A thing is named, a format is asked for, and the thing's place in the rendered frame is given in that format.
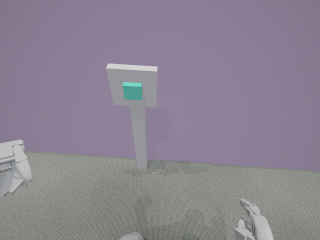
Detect panel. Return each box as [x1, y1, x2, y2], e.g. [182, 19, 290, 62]
[106, 63, 158, 170]

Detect button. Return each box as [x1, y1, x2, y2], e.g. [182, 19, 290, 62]
[122, 82, 143, 101]

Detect robot left shin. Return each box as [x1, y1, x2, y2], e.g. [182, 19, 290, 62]
[131, 232, 143, 239]

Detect right robot hand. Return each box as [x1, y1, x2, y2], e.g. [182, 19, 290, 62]
[235, 198, 274, 240]

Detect left robot hand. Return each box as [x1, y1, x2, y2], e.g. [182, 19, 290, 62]
[0, 139, 33, 201]

